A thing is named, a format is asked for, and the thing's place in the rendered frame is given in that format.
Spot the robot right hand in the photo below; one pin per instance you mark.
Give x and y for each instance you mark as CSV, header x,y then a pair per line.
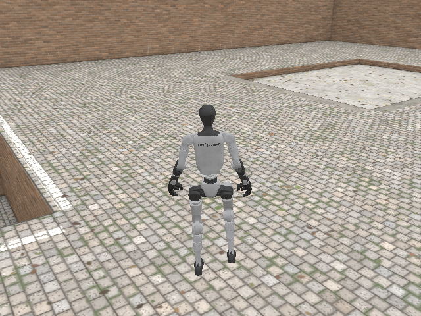
x,y
245,187

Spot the robot left forearm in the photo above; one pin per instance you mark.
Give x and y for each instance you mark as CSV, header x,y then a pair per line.
x,y
175,174

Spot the robot left upper arm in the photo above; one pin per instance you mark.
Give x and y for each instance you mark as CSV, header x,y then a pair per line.
x,y
184,150

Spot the robot right forearm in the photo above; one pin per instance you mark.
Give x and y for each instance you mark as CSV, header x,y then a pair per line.
x,y
242,174

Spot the robot left hand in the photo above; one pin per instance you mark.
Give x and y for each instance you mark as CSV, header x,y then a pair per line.
x,y
177,186

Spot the robot right upper arm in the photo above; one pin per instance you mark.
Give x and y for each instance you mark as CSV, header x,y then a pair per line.
x,y
233,150

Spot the left robot foot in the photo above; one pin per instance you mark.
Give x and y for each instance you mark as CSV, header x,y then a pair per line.
x,y
198,269

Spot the robot left thigh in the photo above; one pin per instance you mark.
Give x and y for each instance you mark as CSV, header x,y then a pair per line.
x,y
195,200

